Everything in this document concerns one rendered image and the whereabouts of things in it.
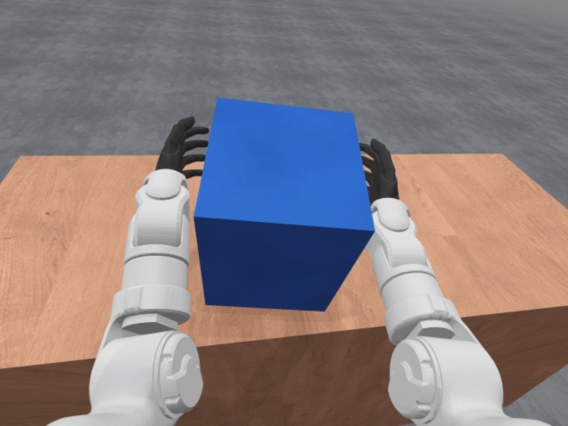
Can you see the left robot upper arm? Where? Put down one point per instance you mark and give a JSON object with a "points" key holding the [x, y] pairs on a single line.
{"points": [[143, 380]]}

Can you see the pedestal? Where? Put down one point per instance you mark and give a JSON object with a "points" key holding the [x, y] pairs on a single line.
{"points": [[496, 241]]}

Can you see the robot left forearm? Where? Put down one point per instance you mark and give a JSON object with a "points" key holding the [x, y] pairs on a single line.
{"points": [[154, 296]]}

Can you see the right robot upper arm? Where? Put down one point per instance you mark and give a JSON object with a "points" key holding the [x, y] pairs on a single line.
{"points": [[446, 382]]}

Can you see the carton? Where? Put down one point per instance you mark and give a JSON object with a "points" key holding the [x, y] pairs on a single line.
{"points": [[283, 212]]}

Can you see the right robot hand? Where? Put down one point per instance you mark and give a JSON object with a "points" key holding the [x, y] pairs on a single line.
{"points": [[383, 182]]}

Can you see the robot right forearm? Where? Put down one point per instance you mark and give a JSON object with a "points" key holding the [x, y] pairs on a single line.
{"points": [[413, 300]]}

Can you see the left robot hand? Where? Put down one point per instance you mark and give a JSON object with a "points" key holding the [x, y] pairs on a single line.
{"points": [[171, 156]]}

